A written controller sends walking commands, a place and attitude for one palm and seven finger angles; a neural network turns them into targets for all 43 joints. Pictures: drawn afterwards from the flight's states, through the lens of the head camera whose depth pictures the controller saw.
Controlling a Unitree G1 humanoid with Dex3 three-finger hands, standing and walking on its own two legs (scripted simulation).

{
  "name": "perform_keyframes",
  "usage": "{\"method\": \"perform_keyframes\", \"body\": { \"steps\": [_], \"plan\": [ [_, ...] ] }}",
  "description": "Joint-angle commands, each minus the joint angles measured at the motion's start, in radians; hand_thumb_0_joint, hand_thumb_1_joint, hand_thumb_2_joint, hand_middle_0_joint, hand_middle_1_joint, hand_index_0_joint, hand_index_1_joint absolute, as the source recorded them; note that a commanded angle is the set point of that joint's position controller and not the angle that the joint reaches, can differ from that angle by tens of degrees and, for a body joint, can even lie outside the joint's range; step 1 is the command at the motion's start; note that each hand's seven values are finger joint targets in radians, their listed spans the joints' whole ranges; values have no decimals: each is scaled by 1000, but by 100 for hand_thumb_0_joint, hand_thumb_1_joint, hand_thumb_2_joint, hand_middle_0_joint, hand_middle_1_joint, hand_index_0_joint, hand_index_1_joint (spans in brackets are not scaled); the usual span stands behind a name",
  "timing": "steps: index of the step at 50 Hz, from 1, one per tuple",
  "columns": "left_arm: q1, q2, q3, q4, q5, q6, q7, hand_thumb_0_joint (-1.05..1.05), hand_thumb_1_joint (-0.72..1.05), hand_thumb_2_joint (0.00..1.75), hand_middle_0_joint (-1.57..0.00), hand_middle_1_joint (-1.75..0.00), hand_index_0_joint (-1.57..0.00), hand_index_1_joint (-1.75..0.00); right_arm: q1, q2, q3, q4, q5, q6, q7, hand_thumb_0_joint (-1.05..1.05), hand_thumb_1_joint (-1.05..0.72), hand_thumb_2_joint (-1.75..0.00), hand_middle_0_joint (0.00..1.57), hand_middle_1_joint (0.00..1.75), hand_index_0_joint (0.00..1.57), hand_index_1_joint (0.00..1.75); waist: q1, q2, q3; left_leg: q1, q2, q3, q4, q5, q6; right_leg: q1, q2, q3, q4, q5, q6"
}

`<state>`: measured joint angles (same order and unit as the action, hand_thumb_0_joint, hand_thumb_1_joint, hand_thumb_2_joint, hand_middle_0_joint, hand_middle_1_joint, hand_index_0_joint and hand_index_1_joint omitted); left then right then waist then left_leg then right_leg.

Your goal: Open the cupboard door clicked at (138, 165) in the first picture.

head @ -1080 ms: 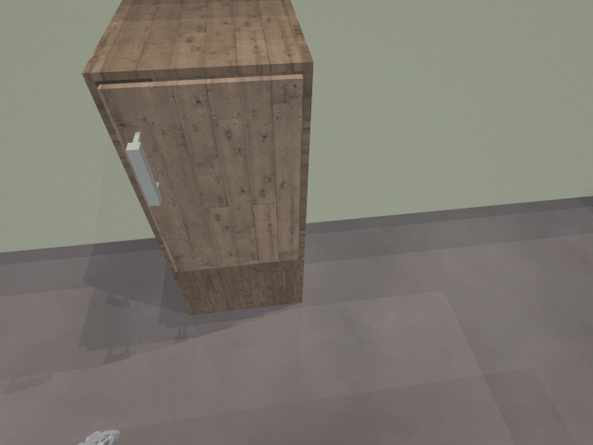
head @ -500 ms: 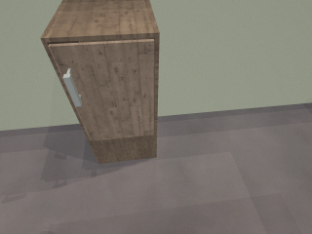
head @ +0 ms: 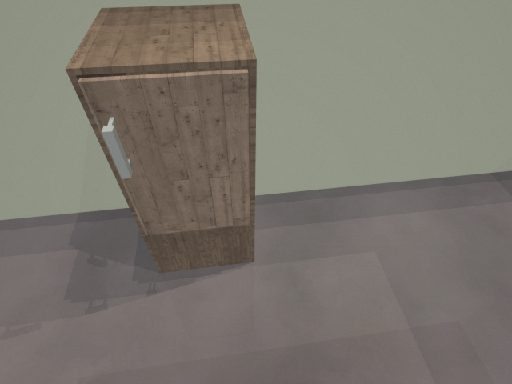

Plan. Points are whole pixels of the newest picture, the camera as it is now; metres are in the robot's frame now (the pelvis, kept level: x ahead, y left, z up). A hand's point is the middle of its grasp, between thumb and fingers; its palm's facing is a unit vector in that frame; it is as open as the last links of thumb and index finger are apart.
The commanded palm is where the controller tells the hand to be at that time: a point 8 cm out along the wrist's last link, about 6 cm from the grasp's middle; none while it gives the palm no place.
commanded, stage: look at it before walking up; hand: left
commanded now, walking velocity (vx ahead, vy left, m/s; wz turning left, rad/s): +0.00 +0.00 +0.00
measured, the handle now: (119, 148) +0.65 +0.39 -0.04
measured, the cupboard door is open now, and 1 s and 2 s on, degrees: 0 0 0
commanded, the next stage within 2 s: turn to face it in 0.36 s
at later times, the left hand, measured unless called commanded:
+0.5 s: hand out of the picture +0.07 +0.25 -0.16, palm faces -0.02 -0.95 -0.32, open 7.4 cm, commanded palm none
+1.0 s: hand out of the picture +0.01 +0.21 -0.18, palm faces +0.09 -0.97 -0.23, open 7.4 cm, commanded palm none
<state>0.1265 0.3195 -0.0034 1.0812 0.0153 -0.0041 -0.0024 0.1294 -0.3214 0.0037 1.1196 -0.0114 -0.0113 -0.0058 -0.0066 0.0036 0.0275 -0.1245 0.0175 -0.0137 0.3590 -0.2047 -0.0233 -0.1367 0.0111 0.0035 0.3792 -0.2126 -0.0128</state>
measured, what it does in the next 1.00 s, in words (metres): stands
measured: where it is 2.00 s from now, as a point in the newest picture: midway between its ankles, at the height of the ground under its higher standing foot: outside the picture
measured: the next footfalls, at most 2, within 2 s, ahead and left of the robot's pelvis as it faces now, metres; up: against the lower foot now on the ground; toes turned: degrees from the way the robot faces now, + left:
left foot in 1.56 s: +0.12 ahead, +0.22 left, +0.00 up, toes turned +20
right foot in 1.94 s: +0.21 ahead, +0.02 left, +0.00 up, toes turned +10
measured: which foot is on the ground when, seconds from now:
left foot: down 0.00-1.00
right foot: down 0.00-1.00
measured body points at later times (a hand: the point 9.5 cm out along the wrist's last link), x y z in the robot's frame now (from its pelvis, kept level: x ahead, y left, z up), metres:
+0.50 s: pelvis +0.01 +0.00 +0.00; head +0.01 +0.00 +0.45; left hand +0.08 +0.30 -0.13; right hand +0.08 -0.29 -0.14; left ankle -0.01 +0.14 -0.75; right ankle +0.00 -0.11 -0.75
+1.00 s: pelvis -0.01 +0.01 -0.01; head +0.01 +0.02 +0.44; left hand +0.01 +0.26 -0.17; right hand +0.06 -0.22 -0.16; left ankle -0.01 +0.14 -0.75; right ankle +0.00 -0.11 -0.75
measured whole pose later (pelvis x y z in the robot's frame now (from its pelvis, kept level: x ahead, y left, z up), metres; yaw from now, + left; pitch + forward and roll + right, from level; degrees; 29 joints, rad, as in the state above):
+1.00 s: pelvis -0.01 +0.01 -0.01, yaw +5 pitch -1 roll +0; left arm 0.20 0.22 0.01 1.03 0.02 0.04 0.02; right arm 0.18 -0.20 -0.01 1.06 -0.01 0.04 0.00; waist 0.00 0.00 0.06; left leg -0.27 -0.03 -0.09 0.56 -0.27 0.00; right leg -0.23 -0.04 -0.08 0.54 -0.29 0.01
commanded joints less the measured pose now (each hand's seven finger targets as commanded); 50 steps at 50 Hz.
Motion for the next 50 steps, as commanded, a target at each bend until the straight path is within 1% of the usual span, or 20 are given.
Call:
{"method": "perform_keyframes", "body": {
  "steps": [1, 6, 11, 18, 19, 23, 25, 26, 27, 30, 34, 36, 38, 40, 42, 45, 47, 48, 49, 50],
  "plan": [
    [-38, 204, 44, -60, -5, -24, 16, 0, 90, 90, -20, -30, -20, -30, -40, -191, -35, -59, 0, -20, -11, 0, -90, -90, 20, 30, 20, 30, 5, -16, -44, 0, 96, -80, -48, 116, 41, -11, -127, 106, -75, 117, -12],
    [-35, 205, 44, -57, -5, -25, 15, 0, 90, 90, -20, -30, -20, -30, -38, -194, -33, -60, 1, -20, -12, 0, -90, -90, 20, 30, 20, 30, 5, -14, -61, 12, 98, -79, -45, 133, 41, -2, -128, 105, -75, 139, -12],
    [-33, 204, 44, -54, -5, -24, 15, 0, 90, 90, -20, -30, -20, -30, -41, -195, -34, -58, 1, -20, -13, 0, -90, -90, 20, 30, 20, 30, 5, -1, -45, 9, 99, -81, -49, 142, 40, -5, -127, 103, -75, 149, -11],
    [-26, 207, 44, -48, -5, -26, 16, 0, 90, 90, -20, -30, -20, -30, -42, -199, -34, -56, 2, -25, -15, 0, -90, -90, 20, 30, 20, 30, 5, 5, -76, 31, 104, -79, -51, 184, 42, 20, -129, 100, -68, 195, -10],
    [-28, 209, 44, -48, -6, -25, 15, 0, 90, 90, -20, -30, -20, -30, -45, -202, -34, -57, 2, -24, -15, 0, -90, -90, 20, 30, 20, 30, 6, 3, -65, 28, 103, -81, -54, 179, 41, 15, -129, 98, -69, 192, -10],
    [-26, 208, 44, -45, -5, -25, 16, 0, 90, 90, -20, -30, -20, -30, -46, -202, -34, -55, 2, -24, -15, 0, -90, -90, 20, 30, 20, 30, 5, -1, -63, 29, 103, -79, -57, 175, 41, 14, -129, 99, -72, 189, -10],
    [-26, 210, 45, -48, -5, -24, 16, 0, 90, 90, -20, -30, -20, -30, -48, -203, -34, -57, 2, -22, -14, 0, -90, -90, 20, 30, 20, 30, 8, 0, -45, 11, 100, -86, -56, 176, 42, 13, -131, 90, -70, 179, -7],
    [-27, 209, 46, -50, -4, -22, 16, 0, 90, 90, -20, -30, -20, -30, -44, -198, -33, -60, 3, -20, -13, 0, -90, -90, 20, 30, 20, 30, 7, -5, -45, 3, 100, -90, -52, 181, 43, 16, -130, 84, -61, 175, -5],
    [-20, 203, 46, -52, -5, -20, 17, 0, 90, 90, -20, -30, -20, -30, -47, -195, -33, -62, 2, -19, -13, 0, -90, -90, 20, 30, 20, 30, 10, 6, -46, 2, 98, -90, -43, 193, 44, 13, -135, 81, -54, 181, -3],
    [5, 164, 40, -50, -7, -10, 22, 0, 90, 90, -20, -30, -20, -30, -26, -149, -24, -64, 1, -10, -12, 0, -90, -90, 20, 30, 20, 30, 11, 0, -70, -6, 94, -90, -14, 235, 38, 25, -143, 65, -24, 212, 5],
    [33, 121, 34, -56, -7, 3, 29, 0, 90, 90, -20, -30, -20, -30, 4, -96, -18, -69, 1, 5, -10, 0, -90, -90, 20, 30, 20, 30, 12, -11, -75, -38, 86, -89, 29, 263, 29, 27, -154, 51, 11, 235, 13],
    [45, 115, 36, -64, -6, 8, 34, 0, 90, 90, -20, -30, -20, -30, 20, -86, -21, -76, 1, 10, -9, 0, -90, -90, 20, 30, 20, 30, 13, -21, -81, -54, 81, -94, 55, 286, 28, 34, -158, 45, 34, 253, 12],
    [54, 112, 39, -71, -6, 11, 36, 0, 90, 90, -20, -30, -20, -30, 23, -79, -24, -80, 0, 13, -9, 0, -90, -90, 20, 30, 20, 30, 16, -12, -66, -79, 77, -95, 71, 284, 29, 25, -163, 36, 49, 245, 11],
    [61, 110, 42, -78, -6, 14, 37, 0, 90, 90, -20, -30, -20, -30, 28, -75, -27, -88, 0, 19, -9, 0, -90, -90, 20, 30, 20, 30, 16, -11, -51, -105, 68, -103, 88, 246, 30, 9, -167, 40, 53, 202, 7],
    [64, 106, 46, -86, -4, 18, 38, 0, 90, 90, -20, -30, -20, -30, 31, -64, -30, -96, 0, 23, -9, 0, -90, -90, 20, 30, 20, 30, 16, -33, -20, -144, 58, -111, 100, 190, 33, -12, -173, 43, 43, 133, 3],
    [67, 104, 52, -99, -2, 23, 37, 0, 90, 90, -20, -30, -20, -30, 46, -42, -37, -107, -2, 31, -7, 0, -90, -90, 20, 30, 20, 30, 10, -72, 1, -167, 31, -93, 150, 79, 31, -73, -211, 69, 0, -7, -21],
    [60, 99, 57, -112, 0, 26, 37, 0, 90, 90, -20, -30, -20, -30, 69, -30, -42, -112, -4, 35, -6, 0, -90, -90, 20, 30, 20, 30, 2, -73, 7, -167, 25, -93, 176, 39, 35, -112, -222, 66, -4, -75, -32],
    [53, 94, 59, -117, 1, 27, 37, 0, 90, 90, -20, -30, -20, -30, 82, -27, -44, -113, -6, 35, -6, 0, -90, -90, 20, 30, 20, 30, -4, -71, 8, -166, 29, -98, 174, 23, 37, -130, -219, 58, 3, -107, -31],
    [47, 84, 61, -123, 2, 28, 37, 0, 90, 90, -20, -30, -20, -30, 96, -26, -46, -112, -7, 34, -5, 0, -90, -90, 20, 30, 20, 30, -9, -43, 7, -177, 38, -122, 154, 18, 44, -134, -202, 41, 28, -129, -26],
    [48, 73, 61, -128, 2, 29, 36, 0, 90, 90, -20, -30, -20, -30, 100, -28, -47, -116, -8, 32, -5, 0, -90, -90, 20, 30, 20, 30, -7, -3, 12, -198, 50, -164, 118, 16, 55, -130, -174, 14, 61, -149, -12]
  ]
}}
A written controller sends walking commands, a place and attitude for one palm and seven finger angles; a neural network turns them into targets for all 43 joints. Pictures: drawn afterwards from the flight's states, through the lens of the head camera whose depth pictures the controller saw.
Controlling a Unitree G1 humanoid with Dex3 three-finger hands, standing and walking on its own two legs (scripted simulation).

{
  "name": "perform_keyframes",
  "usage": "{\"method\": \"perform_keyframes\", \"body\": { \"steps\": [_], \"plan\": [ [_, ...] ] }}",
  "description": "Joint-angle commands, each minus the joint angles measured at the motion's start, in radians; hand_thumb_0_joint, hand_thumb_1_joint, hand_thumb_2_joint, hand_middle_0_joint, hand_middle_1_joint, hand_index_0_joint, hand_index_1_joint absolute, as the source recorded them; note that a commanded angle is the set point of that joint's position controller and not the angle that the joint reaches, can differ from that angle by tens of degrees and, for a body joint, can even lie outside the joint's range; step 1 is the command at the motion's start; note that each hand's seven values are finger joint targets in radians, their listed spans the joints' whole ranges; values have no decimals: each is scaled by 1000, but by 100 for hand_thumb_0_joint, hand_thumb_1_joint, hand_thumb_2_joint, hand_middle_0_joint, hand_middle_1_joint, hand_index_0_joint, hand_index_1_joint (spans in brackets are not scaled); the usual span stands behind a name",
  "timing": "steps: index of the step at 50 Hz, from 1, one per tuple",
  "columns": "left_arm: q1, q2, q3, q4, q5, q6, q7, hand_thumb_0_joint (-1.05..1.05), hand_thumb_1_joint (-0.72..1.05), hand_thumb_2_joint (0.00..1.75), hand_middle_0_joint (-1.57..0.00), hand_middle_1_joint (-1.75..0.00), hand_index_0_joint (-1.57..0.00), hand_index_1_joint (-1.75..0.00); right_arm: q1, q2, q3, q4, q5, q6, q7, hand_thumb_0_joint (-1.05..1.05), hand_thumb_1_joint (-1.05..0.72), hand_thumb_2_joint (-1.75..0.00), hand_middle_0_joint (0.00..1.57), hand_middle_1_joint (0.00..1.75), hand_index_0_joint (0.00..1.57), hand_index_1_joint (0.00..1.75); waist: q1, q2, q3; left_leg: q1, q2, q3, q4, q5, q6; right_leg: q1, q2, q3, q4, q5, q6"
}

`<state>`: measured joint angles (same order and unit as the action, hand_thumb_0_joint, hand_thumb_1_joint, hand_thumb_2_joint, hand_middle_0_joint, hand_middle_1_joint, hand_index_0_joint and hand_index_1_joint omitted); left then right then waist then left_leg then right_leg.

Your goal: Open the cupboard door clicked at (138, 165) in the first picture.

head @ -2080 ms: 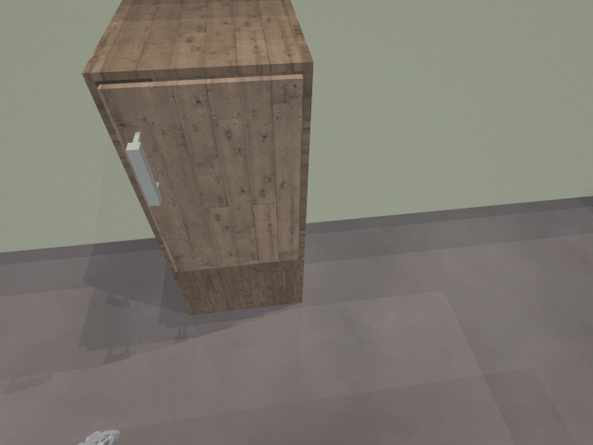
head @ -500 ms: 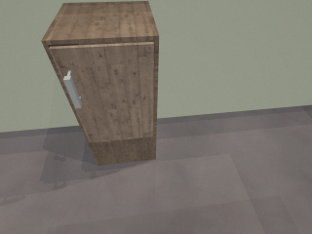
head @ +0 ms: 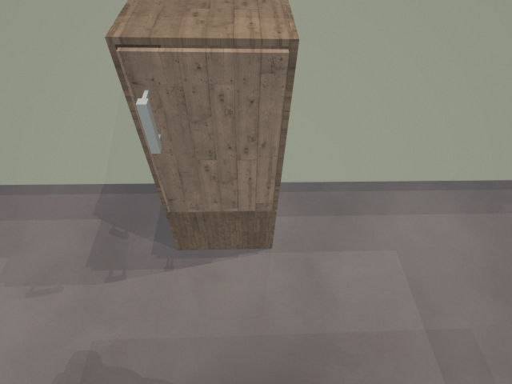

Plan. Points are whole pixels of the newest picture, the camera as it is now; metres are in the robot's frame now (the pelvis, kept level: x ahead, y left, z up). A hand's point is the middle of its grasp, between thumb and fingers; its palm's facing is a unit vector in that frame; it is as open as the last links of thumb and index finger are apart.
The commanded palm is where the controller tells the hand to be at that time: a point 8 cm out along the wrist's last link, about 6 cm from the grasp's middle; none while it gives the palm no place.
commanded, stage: take the last steps up to it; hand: left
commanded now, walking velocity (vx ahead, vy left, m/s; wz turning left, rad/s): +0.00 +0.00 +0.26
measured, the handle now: (151, 122) +0.69 +0.31 -0.02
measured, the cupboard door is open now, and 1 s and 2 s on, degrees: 0 0 0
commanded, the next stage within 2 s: come to a stop and stand still in 0.58 s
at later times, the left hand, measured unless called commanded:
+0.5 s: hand out of the picture -0.04 +0.19 -0.16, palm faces +0.22 -0.96 -0.19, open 7.4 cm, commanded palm none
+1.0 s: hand (129, 336) +0.22 +0.26 -0.17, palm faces +0.11 -0.96 -0.26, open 7.3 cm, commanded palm none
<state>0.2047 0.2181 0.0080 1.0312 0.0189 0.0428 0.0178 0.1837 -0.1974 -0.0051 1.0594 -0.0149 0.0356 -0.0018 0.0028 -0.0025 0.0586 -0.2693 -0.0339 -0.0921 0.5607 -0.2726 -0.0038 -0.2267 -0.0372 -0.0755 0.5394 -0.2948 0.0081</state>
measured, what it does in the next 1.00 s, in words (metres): walks ahead: left foot, then right foot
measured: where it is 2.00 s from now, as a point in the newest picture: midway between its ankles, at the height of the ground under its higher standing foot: outside the picture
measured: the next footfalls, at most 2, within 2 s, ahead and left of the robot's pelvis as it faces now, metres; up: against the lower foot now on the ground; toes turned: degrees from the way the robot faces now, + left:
left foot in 0.56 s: +0.15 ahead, +0.19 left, +0.00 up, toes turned +15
right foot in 0.94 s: +0.22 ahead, -0.02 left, +0.00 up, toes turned +5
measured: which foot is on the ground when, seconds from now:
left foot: down 0.00-0.22, up 0.24-0.54, down 0.56-0.96, up 0.98-1.00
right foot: down 0.00-0.58, up 0.60-0.92, down 0.94-1.00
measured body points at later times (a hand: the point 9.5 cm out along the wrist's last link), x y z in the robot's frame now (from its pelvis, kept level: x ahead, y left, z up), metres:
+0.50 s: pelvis +0.07 +0.03 +0.01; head +0.08 +0.03 +0.46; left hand -0.05 +0.24 -0.15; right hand +0.16 -0.21 -0.14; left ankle +0.09 +0.17 -0.70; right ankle +0.00 -0.12 -0.73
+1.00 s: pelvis +0.17 +0.06 -0.01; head +0.21 +0.04 +0.44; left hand +0.22 +0.31 -0.15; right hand +0.20 -0.16 -0.18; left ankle +0.11 +0.18 -0.72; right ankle +0.23 -0.03 -0.73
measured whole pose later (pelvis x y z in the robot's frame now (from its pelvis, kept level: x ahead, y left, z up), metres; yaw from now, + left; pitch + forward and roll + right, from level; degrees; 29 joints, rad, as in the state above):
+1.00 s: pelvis +0.17 +0.06 -0.01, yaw +7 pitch -1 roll +1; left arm 0.18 0.18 0.04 1.00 0.03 0.01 0.02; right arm 0.26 -0.15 -0.05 1.09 -0.01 0.02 -0.04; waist -0.03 0.02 0.09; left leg -0.23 0.04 0.10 0.72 -0.48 -0.01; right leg -0.34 -0.04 -0.09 0.62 -0.26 -0.04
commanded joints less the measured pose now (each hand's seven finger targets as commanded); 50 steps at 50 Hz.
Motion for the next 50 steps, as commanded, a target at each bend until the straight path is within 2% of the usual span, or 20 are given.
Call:
{"method": "perform_keyframes", "body": {
  "steps": [1, 5, 9, 10, 11, 12, 15, 19, 24, 26, 27, 28, 29, 30, 36, 43, 46, 47, 48, 50],
  "plan": [
    [-22, 159, 51, -79, -2, -17, 16, 0, 90, 90, -20, -30, -20, -30, 46, -161, -41, -63, -5, -18, -9, 0, -90, -90, 20, 30, 20, 30, -12, 58, -25, -77, 126, -144, -131, 94, 51, -20, -90, 64, -52, -62, -16],
    [66, 94, 45, -47, 4, -26, 8, 0, 90, 90, -20, -30, -20, -30, 45, -197, -50, -74, -5, -30, -19, 0, -90, -90, 20, 30, 20, 30, 13, 185, -85, -89, 197, -339, -295, -164, 134, 40, 7, 30, 88, -125, 9],
    [140, 81, 48, -22, 10, -40, -8, 0, 90, 90, -20, -30, -20, -30, 42, -167, -53, -85, -6, -32, -23, 0, -90, -90, 20, 30, 20, 30, 40, 140, -53, -181, 134, -277, -244, -310, 127, 130, -5, 73, -48, -144, -10],
    [195, 108, 57, -6, 13, -48, -8, 0, 90, 90, -20, -30, -20, -30, 30, -141, -50, -92, -5, -31, -20, 0, -90, -90, 20, 30, 20, 30, 65, 36, -45, -292, 67, -183, -103, -298, 89, 225, -86, 167, -141, -225, -39],
    [243, 174, 74, 0, 19, -51, -2, 0, 90, 90, -20, -30, -20, -30, 20, -95, -42, -117, -2, -30, -17, 0, -90, -90, 20, 30, 20, 30, 89, -178, -26, -428, -19, -30, 122, -250, 46, 285, -260, 390, -299, -384, -104],
    [273, 197, 80, 2, 11, -59, 6, 0, 90, 90, -20, -30, -20, -30, -23, -100, -50, -134, -12, -37, -10, 0, -90, -90, 20, 30, 20, 30, 106, -221, 17, -460, 4, 43, 299, -224, 25, 240, -405, 546, -409, -377, -164],
    [197, 153, 66, -9, 8, -86, 6, 0, 90, 90, -20, -30, -20, -30, 42, -87, -58, -100, -16, -37, 12, 0, -90, -90, 20, 30, 20, 30, 27, -69, 67, -393, 87, 52, 461, -105, 16, 102, -353, 383, -398, -277, -171],
    [219, 107, 53, 10, 18, -98, 5, 0, 90, 90, -20, -30, -20, -30, 24, -47, -48, -110, -11, -38, 25, 0, -90, -90, 20, 30, 20, 30, 15, -146, 133, -326, 110, 135, 357, -39, 1, 43, -283, 164, -375, 3, -138],
    [275, 123, 57, 41, 18, -90, 6, 0, 90, 90, -20, -30, -20, -30, -5, -25, -35, -120, -4, -55, 31, 0, -90, -90, 20, 30, 20, 30, 33, -210, 97, -124, 68, 223, 108, -10, 14, 33, -238, 58, -279, 203, -113],
    [258, 117, 58, 46, 13, -86, 8, 0, 90, 90, -20, -30, -20, -30, 117, -50, -41, -77, -8, -69, 22, 0, -90, -90, 20, 30, 20, 30, -25, -148, 22, 107, 44, 251, -42, 74, 18, -21, -196, 4, -127, 240, -78],
    [267, 94, 52, 43, 8, -84, 6, 0, 90, 90, -20, -30, -20, -30, 235, -104, -53, -36, -10, -77, 11, 0, -90, -90, 20, 30, 20, 30, -67, -26, -71, 280, 71, 211, -102, 101, 25, -46, -151, -28, 68, 262, -55],
    [290, 40, 44, 24, -5, -81, -1, 0, 90, 90, -20, -30, -20, -30, 340, -222, -81, -17, -19, -87, -4, 0, -90, -90, 20, 30, 20, 30, -98, 230, -172, 444, 313, -109, -149, 210, 99, -228, -31, -95, 329, -57, -2],
    [252, 15, 38, -4, -3, -81, 2, 0, 90, 90, -20, -30, -20, -30, 403, -266, -88, 1, -8, -79, -16, 0, -90, -90, 20, 30, 20, 30, -109, 303, -201, 462, 448, -281, -259, 307, 180, -339, 22, -29, 544, -353, 2],
    [220, 16, 42, -18, 0, -79, 6, 0, 90, 90, -20, -30, -20, -30, 349, -250, -83, -10, -7, -71, -21, 0, -90, -90, 20, 30, 20, 30, -90, 197, -139, 383, 475, -236, -268, 273, 219, -362, -29, 27, 632, -334, -21],
    [237, -50, 36, 49, 1, -47, -7, 0, 90, 90, -20, -30, -20, -30, 117, -57, -33, -34, -4, -102, -39, 0, -90, -90, 20, 30, 20, 30, 24, 83, -7, 38, 306, 98, -291, 568, 147, -197, -79, 47, 480, -41, 21],
    [156, 2, 46, -7, 4, -17, 5, 0, 90, 90, -20, -30, -20, -30, 94, -102, -55, -18, -8, -64, -54, 0, -90, -90, 20, 30, 20, 30, 11, 151, 8, 80, 333, 94, -179, 657, 136, -85, -40, 24, 119, 32, 12],
    [190, 76, 64, -16, 14, -35, 10, 0, 90, 90, -20, -30, -20, -30, 108, -85, -68, -19, -4, -45, -49, 0, -90, -90, 20, 30, 20, 30, 37, 3, -29, 33, 232, 141, 0, 391, 48, 49, -92, 84, -66, 465, -4],
    [166, 135, 72, -26, 21, -42, 16, 0, 90, 90, -20, -30, -20, -30, 157, -46, -68, -19, 5, -38, -43, 0, -90, -90, 20, 30, 20, 30, 11, -165, -73, -56, 118, 200, 145, 71, 2, 109, -246, 254, -65, 802, -80],
    [170, 162, 73, -29, 12, -44, 15, 0, 90, 90, -20, -30, -20, -30, 162, -19, -68, -30, 13, -24, -42, 0, -90, -90, 20, 30, 20, 30, 16, -222, -119, -67, 49, 191, 310, -314, -12, 107, -367, 294, -112, 981, -179],
    [122, 134, 73, -41, 7, -43, 25, 0, 90, 90, -20, -30, -20, -30, 115, -17, -70, -31, 11, 2, -44, 0, -90, -90, 20, 30, 20, 30, 23, -211, -123, -96, 50, 82, 527, -348, -8, 56, -340, 290, -144, 889, -225]
  ]
}}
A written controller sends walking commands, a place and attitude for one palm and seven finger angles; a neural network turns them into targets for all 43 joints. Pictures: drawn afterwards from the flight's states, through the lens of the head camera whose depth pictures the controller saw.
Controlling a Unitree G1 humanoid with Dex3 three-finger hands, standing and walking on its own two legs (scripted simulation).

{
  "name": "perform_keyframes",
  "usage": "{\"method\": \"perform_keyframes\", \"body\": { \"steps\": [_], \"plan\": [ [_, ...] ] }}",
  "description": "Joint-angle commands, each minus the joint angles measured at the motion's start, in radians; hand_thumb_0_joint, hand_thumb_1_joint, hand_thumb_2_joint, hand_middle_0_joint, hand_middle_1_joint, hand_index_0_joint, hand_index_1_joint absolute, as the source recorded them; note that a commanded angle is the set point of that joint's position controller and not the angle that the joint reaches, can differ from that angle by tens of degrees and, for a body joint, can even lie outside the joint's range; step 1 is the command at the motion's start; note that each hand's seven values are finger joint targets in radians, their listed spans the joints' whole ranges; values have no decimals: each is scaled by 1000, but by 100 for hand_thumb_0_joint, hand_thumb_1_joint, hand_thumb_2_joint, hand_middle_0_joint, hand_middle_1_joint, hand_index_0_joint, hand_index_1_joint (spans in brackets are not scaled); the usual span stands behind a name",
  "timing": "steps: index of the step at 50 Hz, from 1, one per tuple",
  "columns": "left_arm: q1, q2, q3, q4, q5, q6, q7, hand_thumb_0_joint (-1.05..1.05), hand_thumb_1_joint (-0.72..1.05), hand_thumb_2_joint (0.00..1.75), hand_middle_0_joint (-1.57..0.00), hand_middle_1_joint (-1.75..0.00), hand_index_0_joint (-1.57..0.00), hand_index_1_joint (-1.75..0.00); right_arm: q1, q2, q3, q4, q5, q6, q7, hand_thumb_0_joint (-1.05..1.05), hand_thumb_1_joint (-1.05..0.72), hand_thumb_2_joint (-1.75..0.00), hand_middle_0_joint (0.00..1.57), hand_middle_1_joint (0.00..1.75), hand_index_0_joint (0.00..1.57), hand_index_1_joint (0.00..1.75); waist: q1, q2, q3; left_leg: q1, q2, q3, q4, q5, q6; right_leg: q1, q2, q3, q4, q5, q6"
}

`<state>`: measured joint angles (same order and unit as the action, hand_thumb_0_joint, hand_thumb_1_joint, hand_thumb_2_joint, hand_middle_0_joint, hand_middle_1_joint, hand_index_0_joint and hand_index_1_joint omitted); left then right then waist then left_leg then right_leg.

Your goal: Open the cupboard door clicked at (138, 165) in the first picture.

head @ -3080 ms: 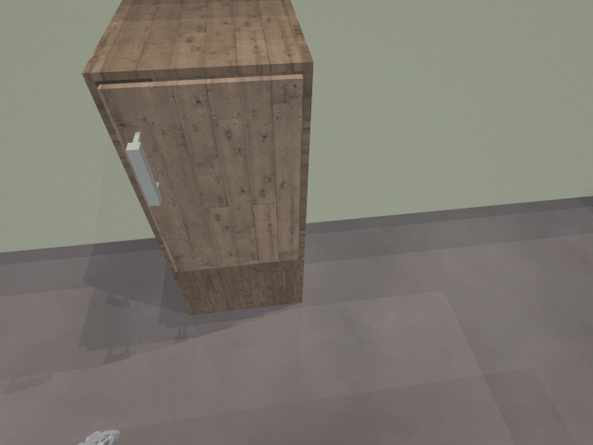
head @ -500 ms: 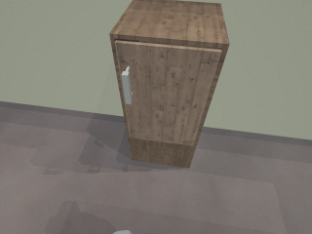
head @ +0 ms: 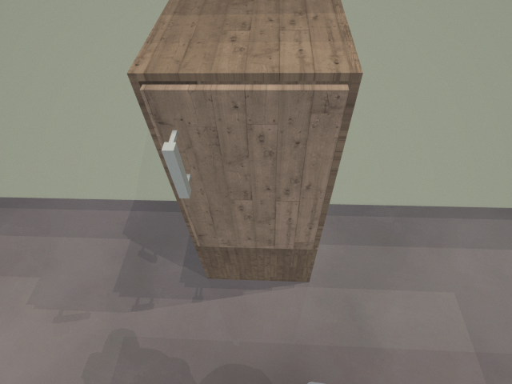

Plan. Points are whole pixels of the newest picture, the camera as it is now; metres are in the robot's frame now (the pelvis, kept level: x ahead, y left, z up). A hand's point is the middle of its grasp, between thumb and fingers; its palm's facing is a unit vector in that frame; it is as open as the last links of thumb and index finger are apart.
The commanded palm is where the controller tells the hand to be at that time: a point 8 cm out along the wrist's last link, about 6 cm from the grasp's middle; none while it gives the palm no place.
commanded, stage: come to a stop and stand still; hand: left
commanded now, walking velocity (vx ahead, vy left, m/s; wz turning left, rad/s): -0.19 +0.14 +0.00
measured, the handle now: (179, 165) +0.54 +0.19 -0.02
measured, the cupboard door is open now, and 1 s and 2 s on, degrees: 0 0 0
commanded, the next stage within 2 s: look again from close up in 0.92 s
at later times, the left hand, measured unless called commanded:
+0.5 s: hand out of the picture -0.02 +0.27 -0.16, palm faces +0.04 -0.96 -0.27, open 7.4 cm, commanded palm none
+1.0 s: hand out of the picture -0.08 +0.27 -0.16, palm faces -0.01 -0.98 -0.20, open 7.3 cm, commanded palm none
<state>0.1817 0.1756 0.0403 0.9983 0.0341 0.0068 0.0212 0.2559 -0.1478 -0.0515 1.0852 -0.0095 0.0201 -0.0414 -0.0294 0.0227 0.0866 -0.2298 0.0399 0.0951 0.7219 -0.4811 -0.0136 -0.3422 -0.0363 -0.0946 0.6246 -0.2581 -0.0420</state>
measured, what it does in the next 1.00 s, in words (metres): steps to the left: left foot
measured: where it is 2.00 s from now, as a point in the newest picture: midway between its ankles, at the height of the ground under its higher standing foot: outside the picture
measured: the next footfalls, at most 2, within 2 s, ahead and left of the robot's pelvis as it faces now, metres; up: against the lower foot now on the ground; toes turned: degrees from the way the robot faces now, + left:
left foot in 0.36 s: -0.02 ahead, +0.15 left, +0.00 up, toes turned +3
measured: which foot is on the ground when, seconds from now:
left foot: up 0.00-0.34, down 0.36-1.00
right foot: down 0.00-1.00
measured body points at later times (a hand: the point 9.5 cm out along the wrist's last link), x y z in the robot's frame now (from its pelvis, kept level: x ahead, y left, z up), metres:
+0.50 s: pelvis -0.06 +0.07 +0.00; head -0.10 +0.06 +0.45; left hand -0.02 +0.32 -0.14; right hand +0.02 -0.17 -0.14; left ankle -0.06 +0.15 -0.73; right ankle +0.00 -0.06 -0.71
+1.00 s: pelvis -0.09 +0.09 +0.01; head -0.09 +0.08 +0.46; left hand -0.08 +0.32 -0.14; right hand -0.12 -0.14 -0.15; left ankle -0.06 +0.15 -0.73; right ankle -0.04 -0.02 -0.73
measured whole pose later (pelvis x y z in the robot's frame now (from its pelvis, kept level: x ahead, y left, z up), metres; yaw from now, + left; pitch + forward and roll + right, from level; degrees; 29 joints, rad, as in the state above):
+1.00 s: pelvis -0.09 +0.09 +0.01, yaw -1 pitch -1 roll +0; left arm 0.30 0.15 0.00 1.04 0.03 0.01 0.02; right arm 0.36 -0.18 0.00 1.06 -0.02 0.01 -0.02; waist -0.02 0.01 0.02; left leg -0.22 -0.07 0.09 0.42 -0.18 0.09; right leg -0.28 -0.01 0.01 0.47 -0.18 -0.02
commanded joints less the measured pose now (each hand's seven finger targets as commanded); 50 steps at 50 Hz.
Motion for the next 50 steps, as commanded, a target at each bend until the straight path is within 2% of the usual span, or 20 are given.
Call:
{"method": "perform_keyframes", "body": {
  "steps": [1, 4, 12, 13, 15, 17, 18, 19, 20, 21, 24, 28, 30, 31, 32, 33, 35, 38, 40, 50],
  "plan": [
    [103, 167, 40, -21, -9, -2, 27, 0, 90, 90, -20, -30, -20, -30, 45, -71, -27, -54, 4, 21, -3, 0, -90, -90, 20, 30, 20, 30, 44, -188, -129, -167, -19, -115, 421, -102, -3, 176, -324, 279, -219, 829, -178],
    [58, 165, 42, -50, -12, -1, 33, 0, 90, 90, -20, -30, -20, -30, 30, -82, -28, -53, -3, 30, 7, 0, -90, -90, 20, 30, 20, 30, 39, -112, -155, -219, -21, -128, 488, -11, -25, 197, -288, 225, -223, 713, -153],
    [56, 189, 57, -67, 5, 7, 28, 0, 90, 90, -20, -30, -20, -30, -7, -79, -19, -93, -5, 21, 24, 0, -90, -90, 20, 30, 20, 30, 64, -196, -166, -131, -20, -81, 139, -13, -28, 184, -273, 268, -299, 334, -152],
    [87, 234, 45, -91, 8, -18, 71, 0, 90, 90, -20, -30, -20, -30, 41, -127, -27, -169, 8, -18, 26, 0, -90, -90, 20, 30, 20, 30, 16, -146, -394, -161, -79, -23, 114, -80, -54, 472, -301, 359, -113, 1022, -149],
    [75, 219, 45, -116, 2, 1, 59, 0, 90, 90, -20, -30, -20, -30, 13, -90, -21, -219, 13, -9, 22, 0, -90, -90, 20, 30, 20, 30, 34, -67, -341, -64, -60, -46, -118, 38, -8, 291, -264, 271, -108, 483, -139],
    [23, 164, 20, -120, -13, 20, 42, 0, 90, 90, -20, -30, -20, -30, 88, -98, -9, -212, -2, -14, 26, 0, -90, -90, 20, 30, 20, 30, -14, 10, -147, 66, -36, -48, -331, 191, 13, 12, -132, 146, -70, 1, -26],
    [27, 110, 9, -125, -22, 31, 32, 0, 90, 90, -20, -30, -20, -30, 78, -155, -17, -229, -14, -16, 25, 0, -90, -90, 20, 30, 20, 30, -1, 164, -57, -19, 113, -234, -430, 177, 63, -76, -39, 69, -3, -159, 30],
    [35, 87, 8, -131, -25, 41, 28, 0, 90, 90, -20, -30, -20, -30, 11, -203, -19, -270, -24, -10, 22, 0, -90, -90, 20, 30, 20, 30, 19, 226, 46, -178, 228, -349, -497, 145, 135, -93, 17, 40, 87, -199, 49],
    [55, 86, 12, -134, -23, 40, 24, 0, 90, 90, -20, -30, -20, -30, -44, -204, -16, -296, -28, -6, 24, 0, -90, -90, 20, 30, 20, 30, 44, 136, 81, -274, 231, -302, -507, 70, 168, -40, 16, 63, 146, -163, 35],
    [52, 91, 7, -119, -9, 49, 21, 0, 90, 90, -20, -30, -20, -30, -71, -170, -7, -294, -25, -11, 25, 0, -90, -90, 20, 30, 20, 30, 46, 218, 96, -339, 186, -306, -545, -60, 150, -11, 18, 78, 196, -158, 27],
    [111, 87, 3, -98, -9, 38, 6, 0, 90, 90, -20, -30, -20, -30, -88, -174, 3, -291, -19, -11, 28, 0, -90, -90, 20, 30, 20, 30, 60, 108, 115, -339, 144, -256, -500, -35, 152, 1, 28, 105, 236, -81, 30],
    [166, 89, -4, -82, -10, 6, 2, 0, 90, 90, -20, -30, -20, -30, -33, -165, 9, -266, -11, -18, 20, 0, -90, -90, 20, 30, 20, 30, 64, -55, 68, -235, 115, -254, -412, -58, 123, 86, 9, 153, -122, -41, 14],
    [146, 110, -14, -88, -10, -15, 4, 0, 90, 90, -20, -30, -20, -30, 15, -139, 18, -250, -2, -20, 22, 0, -90, -90, 20, 30, 20, 30, 19, -116, 29, -112, 21, -192, -335, 37, 82, -13, -78, 323, -264, -171, -43],
    [125, 111, -16, -88, -13, -19, 4, 0, 90, 90, -20, -30, -20, -30, 36, -127, 20, -236, -3, -24, 24, 0, -90, -90, 20, 30, 20, 30, -7, -45, 5, -8, 8, -180, -338, 105, 76, -75, -96, 323, -278, -175, -59],
    [109, 118, -12, -86, -14, -30, 5, 0, 90, 90, -20, -30, -20, -30, 65, -121, 17, -219, -5, -24, 23, 0, -90, -90, 20, 30, 20, 30, -15, -178, -69, 42, 18, -167, -311, 121, 75, -66, -72, 319, -289, -198, -49],
    [92, 110, -15, -88, -16, -31, 5, 0, 90, 90, -20, -30, -20, -30, 83, -136, 17, -207, -4, -26, 23, 0, -90, -90, 20, 30, 20, 30, -22, -208, -84, 63, 17, -152, -303, 127, 73, -69, -77, 301, -304, -223, -43],
    [80, 102, -16, -87, -18, -24, 6, 0, 90, 90, -20, -30, -20, -30, 98, -140, 18, -183, -8, -28, 24, 0, -90, -90, 20, 30, 20, 30, -24, -146, -65, 63, 29, -177, -354, 84, 73, -98, -61, 273, -295, -260, -33],
    [134, 92, -15, -62, -16, -16, 4, 0, 90, 90, -20, -30, -20, -30, 55, -152, 23, -167, -13, -37, 23, 0, -90, -90, 20, 30, 20, 30, 19, 55, -34, -78, 84, -257, -503, -54, 85, 22, -9, 193, -195, -113, -14],
    [165, 82, -18, -33, -12, -13, 2, 0, 90, 90, -20, -30, -20, -30, 32, -154, 24, -157, -10, -39, 21, 0, -90, -90, 20, 30, 20, 30, 41, 61, -26, -124, 94, -264, -530, -71, 89, 78, -1, 169, -165, -54, -11],
    [164, 65, -24, 13, -13, -17, 3, 0, 90, 90, -20, -30, -20, -30, 87, -136, 33, -83, -11, -36, 18, 0, -90, -90, 20, 30, 20, 30, 34, -14, 18, -152, 73, -248, -511, -70, 84, 87, -29, 206, -226, -114, -15]
  ]
}}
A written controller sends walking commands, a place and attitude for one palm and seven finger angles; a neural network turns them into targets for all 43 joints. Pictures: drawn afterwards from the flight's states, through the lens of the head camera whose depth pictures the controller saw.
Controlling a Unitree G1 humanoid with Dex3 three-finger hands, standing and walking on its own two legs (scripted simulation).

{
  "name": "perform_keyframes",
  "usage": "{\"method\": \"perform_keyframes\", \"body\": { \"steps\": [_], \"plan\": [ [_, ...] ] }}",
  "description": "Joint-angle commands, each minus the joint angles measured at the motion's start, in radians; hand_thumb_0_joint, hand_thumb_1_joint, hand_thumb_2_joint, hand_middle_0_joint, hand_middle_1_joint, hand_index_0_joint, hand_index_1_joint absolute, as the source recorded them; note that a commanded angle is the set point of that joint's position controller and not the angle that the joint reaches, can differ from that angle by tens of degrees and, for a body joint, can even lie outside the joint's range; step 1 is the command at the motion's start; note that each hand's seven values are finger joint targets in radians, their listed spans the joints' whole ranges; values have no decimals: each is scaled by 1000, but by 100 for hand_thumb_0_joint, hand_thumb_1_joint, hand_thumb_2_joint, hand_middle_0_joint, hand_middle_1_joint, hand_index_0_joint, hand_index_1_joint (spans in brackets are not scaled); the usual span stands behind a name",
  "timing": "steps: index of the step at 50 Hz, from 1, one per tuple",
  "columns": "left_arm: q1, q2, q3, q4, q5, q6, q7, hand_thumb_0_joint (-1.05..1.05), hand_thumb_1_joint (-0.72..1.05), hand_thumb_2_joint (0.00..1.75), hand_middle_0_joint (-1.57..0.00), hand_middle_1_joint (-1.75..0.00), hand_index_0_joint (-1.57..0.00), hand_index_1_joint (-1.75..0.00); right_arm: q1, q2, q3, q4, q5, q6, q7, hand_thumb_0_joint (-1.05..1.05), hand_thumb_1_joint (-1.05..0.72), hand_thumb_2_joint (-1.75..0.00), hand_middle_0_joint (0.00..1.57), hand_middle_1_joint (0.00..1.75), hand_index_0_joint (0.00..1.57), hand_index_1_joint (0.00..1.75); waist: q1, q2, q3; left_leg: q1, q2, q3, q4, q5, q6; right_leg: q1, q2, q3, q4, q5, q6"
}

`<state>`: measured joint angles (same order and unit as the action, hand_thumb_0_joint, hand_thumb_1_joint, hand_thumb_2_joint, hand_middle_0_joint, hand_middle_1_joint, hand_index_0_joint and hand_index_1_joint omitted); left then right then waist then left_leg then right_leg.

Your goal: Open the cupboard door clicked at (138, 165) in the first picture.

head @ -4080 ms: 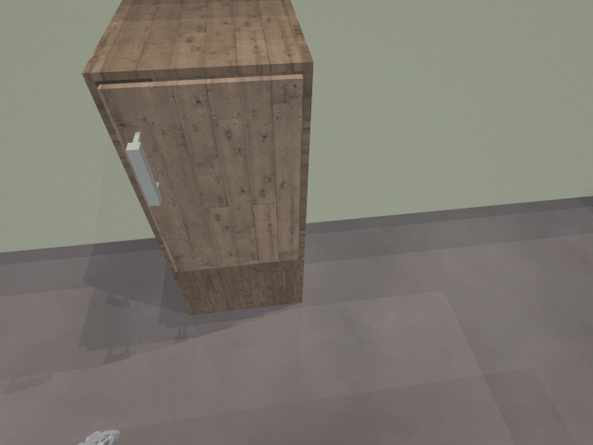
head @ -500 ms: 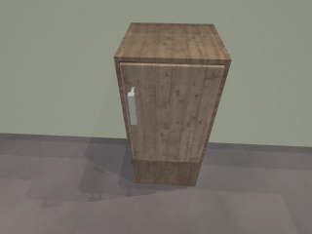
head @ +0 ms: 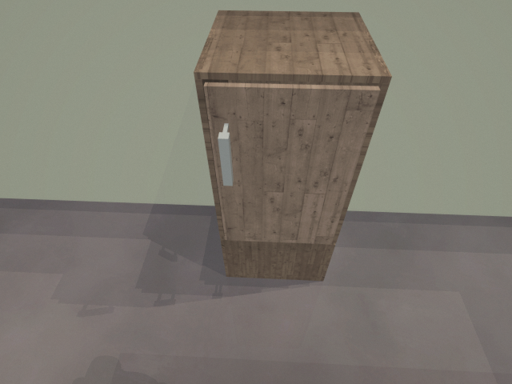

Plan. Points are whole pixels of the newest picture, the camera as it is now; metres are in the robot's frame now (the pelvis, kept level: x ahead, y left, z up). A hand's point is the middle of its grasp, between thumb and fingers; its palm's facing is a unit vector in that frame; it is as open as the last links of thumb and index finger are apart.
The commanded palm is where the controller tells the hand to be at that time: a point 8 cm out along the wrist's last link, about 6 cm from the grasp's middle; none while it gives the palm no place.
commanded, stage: look again from close up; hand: left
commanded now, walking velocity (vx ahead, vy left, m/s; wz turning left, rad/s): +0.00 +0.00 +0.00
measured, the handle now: (227, 155) +0.63 +0.10 -0.03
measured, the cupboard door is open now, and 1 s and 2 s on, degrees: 0 0 0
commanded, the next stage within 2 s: shuffle to correct the standing spot in 0.56 s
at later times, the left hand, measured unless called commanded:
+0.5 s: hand out of the picture +0.05 +0.15 -0.17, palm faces +0.01 -0.98 -0.18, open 7.3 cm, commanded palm none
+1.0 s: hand out of the picture +0.10 +0.12 -0.17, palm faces -0.02 -0.98 -0.21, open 7.3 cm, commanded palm none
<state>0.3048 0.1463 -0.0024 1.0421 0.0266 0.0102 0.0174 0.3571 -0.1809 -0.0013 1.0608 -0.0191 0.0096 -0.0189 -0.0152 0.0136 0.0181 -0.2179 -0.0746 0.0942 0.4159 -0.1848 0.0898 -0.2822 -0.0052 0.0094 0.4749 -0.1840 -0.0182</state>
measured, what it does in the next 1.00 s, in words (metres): shifts its weight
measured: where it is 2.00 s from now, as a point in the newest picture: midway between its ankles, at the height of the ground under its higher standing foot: outside the picture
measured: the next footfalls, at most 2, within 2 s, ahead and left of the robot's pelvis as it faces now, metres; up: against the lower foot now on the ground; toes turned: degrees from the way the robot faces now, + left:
left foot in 1.56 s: +0.12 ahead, +0.06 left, +0.00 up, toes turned +0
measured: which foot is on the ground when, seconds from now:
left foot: down 0.00-1.00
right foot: down 0.00-1.00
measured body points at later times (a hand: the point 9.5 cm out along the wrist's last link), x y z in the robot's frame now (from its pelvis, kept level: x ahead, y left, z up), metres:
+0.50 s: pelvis +0.05 -0.01 +0.00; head +0.07 -0.02 +0.45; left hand +0.05 +0.20 -0.15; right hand +0.06 -0.24 -0.16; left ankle +0.03 +0.06 -0.74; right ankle +0.06 -0.12 -0.74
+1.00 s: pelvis +0.08 -0.06 +0.00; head +0.11 -0.08 +0.44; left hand +0.11 +0.17 -0.15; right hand +0.06 -0.29 -0.17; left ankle +0.03 +0.06 -0.74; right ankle +0.08 -0.16 -0.73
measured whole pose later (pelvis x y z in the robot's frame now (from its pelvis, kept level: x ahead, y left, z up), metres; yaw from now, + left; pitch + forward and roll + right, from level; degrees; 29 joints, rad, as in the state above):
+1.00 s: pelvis +0.08 -0.06 +0.00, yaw -1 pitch +0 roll +1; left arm 0.27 0.16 0.04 1.03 0.03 0.04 -0.01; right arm 0.30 -0.16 -0.02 1.10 -0.03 -0.01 -0.07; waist -0.02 0.01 0.05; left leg -0.14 0.01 0.08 0.48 -0.33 0.00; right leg -0.31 0.00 -0.03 0.65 -0.38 -0.04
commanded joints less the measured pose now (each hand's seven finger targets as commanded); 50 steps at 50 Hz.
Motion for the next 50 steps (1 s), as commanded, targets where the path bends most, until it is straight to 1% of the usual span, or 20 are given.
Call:
{"method": "perform_keyframes", "body": {
  "steps": [1, 4, 8, 11, 13, 17, 22, 32, 34, 36, 39, 41, 43, 44, 45, 46, 47, 48, 49, 50],
  "plan": [
    [39, 95, 19, -29, -5, -22, 8, 0, 90, 90, -20, -30, -20, -30, -11, -102, -17, -55, -1, -26, -5, 0, -90, -90, 20, 30, 20, 30, 17, -6, 89, -157, 185, -243, -197, -352, -20, 21, -62, 105, -80, -188, -40],
    [35, 91, 17, -24, -8, -27, 8, 0, 90, 90, -20, -30, -20, -30, 4, -91, -14, -41, 0, -30, -5, 0, -90, -90, 20, 30, 20, 30, 10, -29, 70, -126, 177, -231, -174, -303, -23, 14, -70, 121, -96, -181, -42],
    [30, 84, 12, -18, -9, -31, 9, 0, 90, 90, -20, -30, -20, -30, 6, -87, -11, -31, 1, -36, -7, 0, -90, -90, 20, 30, 20, 30, 5, -13, 68, -104, 183, -227, -174, -269, -27, 7, -71, 118, -95, -134, -40],
    [37, 81, 8, -6, -9, -37, 10, 0, 90, 90, -20, -30, -20, -30, 4, -83, -7, -24, 4, -43, -8, 0, -90, -90, 20, 30, 20, 30, 6, -14, 48, -77, 183, -215, -162, -194, -27, 32, -74, 114, -88, -54, -40],
    [37, 79, 6, 0, -11, -40, 11, 0, 90, 90, -20, -30, -20, -30, 3, -77, -4, -18, 6, -48, -9, 0, -90, -90, 20, 30, 20, 30, 5, -38, 37, -56, 180, -198, -144, -132, -29, 42, -81, 116, -92, -18, -39],
    [35, 76, 2, 14, -14, -44, 14, 0, 90, 90, -20, -30, -20, -30, 1, -72, 3, -3, 9, -57, -13, 0, -90, -90, 20, 30, 20, 30, 3, -18, 16, 2, 180, -172, -113, 33, -32, 56, -84, 114, -83, 79, -35],
    [38, 79, 1, 30, -16, -46, 16, 0, 90, 90, -20, -30, -20, -30, -6, -71, 6, 14, 10, -61, -18, 0, -90, -90, 20, 30, 20, 30, 3, -27, -3, 51, 181, -155, -88, 144, -33, 79, -91, 110, -75, 155, -34],
    [35, 91, 2, 36, -18, -44, 19, 0, 90, 90, -20, -30, -20, -30, -13, -70, 7, 36, 9, -61, -26, 0, -90, -90, 20, 30, 20, 30, 8, -3, -9, 90, 184, -142, -69, 242, -39, 115, -94, 102, -65, 241, -39],
    [33, 90, 2, 38, -18, -41, 18, 0, 90, 90, -20, -30, -20, -30, -11, -68, 7, 42, 8, -59, -28, 0, -90, -90, 20, 30, 20, 30, 5, -19, 3, 92, 190, -145, -74, 212, -39, 106, -85, 94, -66, 203, -37],
    [33, 87, 6, 37, -14, -31, 14, 0, 90, 90, -20, -30, -20, -30, -10, -78, 1, 44, 5, -56, -31, 0, -90, -90, 20, 30, 20, 30, 6, -34, 32, 84, 208, -153, -72, 187, -30, 79, -67, 74, -48, 150, -34],
    [27, 78, 18, 15, -7, -11, 3, 0, 90, 90, -20, -30, -20, -30, 0, -110, -15, 42, -1, -48, -42, 0, -90, -90, 20, 30, 20, 30, 1, 20, 56, 96, 272, -212, -104, 181, 4, 2, -32, 34, 20, 36, -27],
    [15, 76, 27, -5, -2, -4, -3, 0, 90, 90, -20, -30, -20, -30, 16, -130, -29, 38, -3, -42, -52, 0, -90, -90, 20, 30, 20, 30, -5, 54, 54, 154, 346, -282, -108, 270, 53, -87, -9, 9, 101, -66, -20],
    [-10, 81, 39, -32, 2, 6, -8, 0, 90, 90, -20, -30, -20, -30, 34, -146, -39, 33, -8, -37, -59, 0, -90, -90, 20, 30, 20, 30, -16, 80, 54, 197, 422, -332, -106, 392, 113, -184, -11, 3, 243, -256, -13],
    [-24, 80, 45, -45, 2, 11, -10, 0, 90, 90, -20, -30, -20, -30, 36, -151, -43, 29, -12, -35, -61, 0, -90, -90, 20, 30, 20, 30, -20, 82, 56, 199, 445, -340, -96, 444, 135, -211, -19, 10, 291, -305, -13],
    [-30, 76, 50, -54, 1, 15, -13, 0, 90, 90, -20, -30, -20, -30, 26, -157, -47, 22, -14, -33, -62, 0, -90, -90, 20, 30, 20, 30, -18, 84, 61, 178, 456, -331, -87, 462, 142, -214, -31, 15, 314, -316, -14],
    [-29, 74, 53, -62, 2, 15, -17, 0, 90, 90, -20, -30, -20, -30, 13, -154, -51, 17, -16, -33, -62, 0, -90, -90, 20, 30, 20, 30, -11, 60, 53, 170, 455, -320, -67, 495, 138, -200, -35, 18, 296, -308, -17],
    [-10, 65, 57, -62, 0, 16, -20, 0, 90, 90, -20, -30, -20, -30, -17, -165, -55, 9, -16, -33, -62, 0, -90, -90, 20, 30, 20, 30, 5, 64, 45, 130, 441, -283, -48, 494, 118, -146, -40, 14, 249, -271, -18],
    [20, 59, 60, -57, -1, 16, -24, 0, 90, 90, -20, -30, -20, -30, -45, -169, -58, 1, -16, -31, -60, 0, -90, -90, 20, 30, 20, 30, 22, 50, 31, 69, 408, -235, -17, 446, 83, -52, -35, -4, 163, -194, -16],
    [63, 56, 62, -46, 0, 14, -27, 0, 90, 90, -20, -30, -20, -30, -67, -175, -60, -4, -14, -28, -58, 0, -90, -90, 20, 30, 20, 30, 43, 29, 12, 15, 354, -184, 34, 351, 40, 42, -21, -24, 53, -57, -12],
    [91, 83, 68, -38, 5, 10, -25, 0, 90, 90, -20, -30, -20, -30, -55, -159, -62, -3, -8, -26, -55, 0, -90, -90, 20, 30, 20, 30, 45, -61, -14, -61, 271, -118, 117, 198, -10, 145, -48, 31, -33, 126, -19]
  ]
}}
